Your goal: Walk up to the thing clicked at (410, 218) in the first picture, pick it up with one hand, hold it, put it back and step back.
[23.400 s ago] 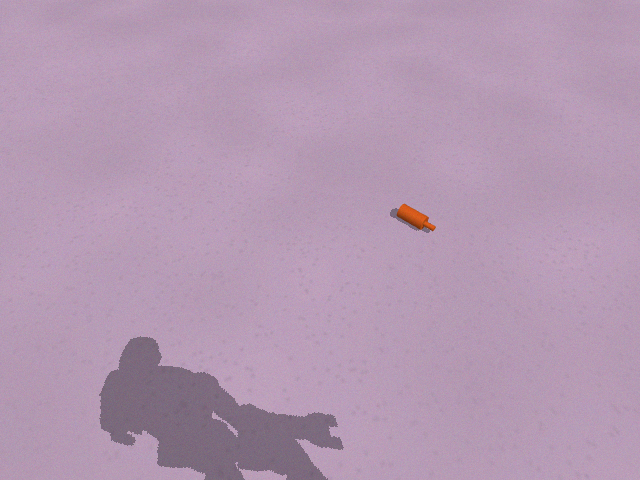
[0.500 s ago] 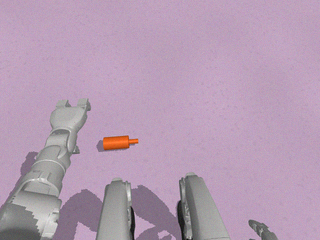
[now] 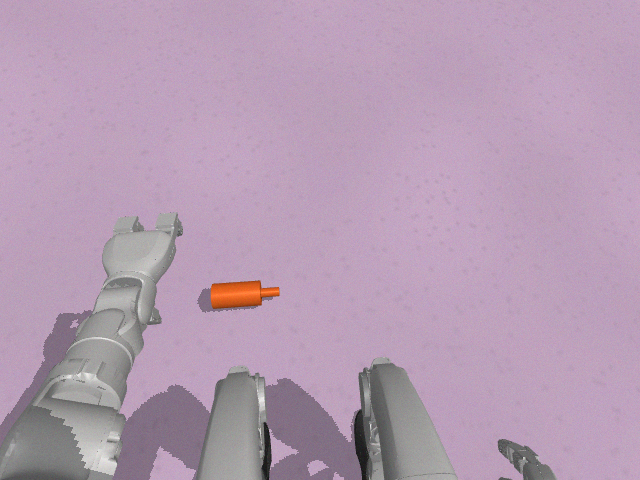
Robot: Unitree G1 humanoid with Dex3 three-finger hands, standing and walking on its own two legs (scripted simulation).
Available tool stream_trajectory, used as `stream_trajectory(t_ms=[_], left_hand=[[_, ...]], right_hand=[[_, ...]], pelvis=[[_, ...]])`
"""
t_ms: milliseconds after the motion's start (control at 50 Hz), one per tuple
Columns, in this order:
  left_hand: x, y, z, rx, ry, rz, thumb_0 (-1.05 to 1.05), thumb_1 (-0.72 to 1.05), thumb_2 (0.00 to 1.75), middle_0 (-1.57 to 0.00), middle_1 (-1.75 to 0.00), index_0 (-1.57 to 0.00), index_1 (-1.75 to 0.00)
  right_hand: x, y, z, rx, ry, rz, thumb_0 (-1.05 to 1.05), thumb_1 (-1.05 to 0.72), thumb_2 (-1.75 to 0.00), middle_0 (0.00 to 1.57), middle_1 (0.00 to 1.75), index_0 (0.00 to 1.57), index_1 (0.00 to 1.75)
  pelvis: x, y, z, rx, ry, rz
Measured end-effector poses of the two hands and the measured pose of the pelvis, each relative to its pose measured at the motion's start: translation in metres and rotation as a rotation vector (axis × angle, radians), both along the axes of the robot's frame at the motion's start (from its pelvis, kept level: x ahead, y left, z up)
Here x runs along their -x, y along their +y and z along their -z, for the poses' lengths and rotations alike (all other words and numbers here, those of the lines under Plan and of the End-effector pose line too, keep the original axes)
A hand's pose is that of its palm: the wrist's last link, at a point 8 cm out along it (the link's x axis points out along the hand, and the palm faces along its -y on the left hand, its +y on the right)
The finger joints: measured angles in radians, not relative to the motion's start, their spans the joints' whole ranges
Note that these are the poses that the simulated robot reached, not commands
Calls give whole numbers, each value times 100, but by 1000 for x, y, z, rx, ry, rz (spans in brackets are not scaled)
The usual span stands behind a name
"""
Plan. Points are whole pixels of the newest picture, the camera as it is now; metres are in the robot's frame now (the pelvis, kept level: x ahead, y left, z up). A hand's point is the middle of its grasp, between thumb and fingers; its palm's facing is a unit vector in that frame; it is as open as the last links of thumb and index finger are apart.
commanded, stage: go down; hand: left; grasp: from above
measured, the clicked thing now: (246, 293) +0.49 +0.15 -0.56
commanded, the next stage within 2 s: approach in 0.90 s
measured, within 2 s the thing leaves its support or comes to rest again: neither
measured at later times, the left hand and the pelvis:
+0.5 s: hand (153, 281) +0.38 +0.23 -0.10, palm faces -0.42 -0.01 -0.91, open 14.2 cm; pelvis +0.00 +0.00 +0.02, yaw +0 degrees
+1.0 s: hand (161, 282) +0.38 +0.22 -0.10, palm faces -0.43 -0.02 -0.90, open 14.2 cm; pelvis +0.01 +0.00 +0.02, yaw +0 degrees
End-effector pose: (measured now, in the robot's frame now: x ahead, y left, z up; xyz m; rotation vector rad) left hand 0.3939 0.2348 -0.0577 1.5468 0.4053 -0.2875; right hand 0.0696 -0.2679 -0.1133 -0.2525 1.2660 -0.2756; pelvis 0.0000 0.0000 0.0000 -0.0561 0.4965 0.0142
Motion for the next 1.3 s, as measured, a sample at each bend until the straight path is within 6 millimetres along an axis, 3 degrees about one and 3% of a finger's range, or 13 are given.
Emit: stream_trajectory(t_ms=[500,1040,1180,1300], left_hand=[[7,-7,-14,1,-10,6,0,-53,99,-13,-94,-9,-97],[9,-19,-13,5,7,5,0,-52,98,-15,-90,-11,-94],[6,-20,9,-9,28,25,0,-55,101,-14,-94,-9,-99],[-5,-28,58,-11,41,59,0,-56,102,-12,-100,-8,-103]], right_hand=[[1,1,-18,9,-9,3,0,-91,-90,20,30,20,30],[2,-2,-21,4,-1,3,0,-91,-90,20,30,20,30],[1,-6,-11,24,-1,-18,0,-91,-90,20,30,20,30],[5,-13,21,48,15,-47,0,-91,-90,20,30,20,30]], pelvis=[[-2,1,-16,-1,-26,0],[-6,-3,-21,-9,-23,1],[-4,-2,-8,-7,5,-1],[3,-2,29,1,66,1]])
